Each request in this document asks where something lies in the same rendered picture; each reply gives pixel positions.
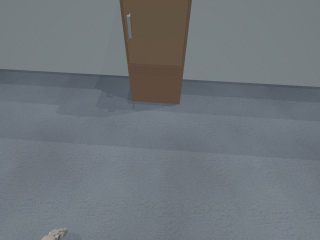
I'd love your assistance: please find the robot left hand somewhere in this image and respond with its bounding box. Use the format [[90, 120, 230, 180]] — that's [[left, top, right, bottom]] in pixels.
[[41, 228, 68, 240]]

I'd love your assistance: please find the handle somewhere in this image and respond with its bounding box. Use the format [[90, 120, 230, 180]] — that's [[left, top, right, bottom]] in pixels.
[[126, 13, 133, 39]]

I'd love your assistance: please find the cupboard door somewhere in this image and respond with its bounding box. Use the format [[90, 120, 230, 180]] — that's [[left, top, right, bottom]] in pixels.
[[122, 0, 189, 66]]

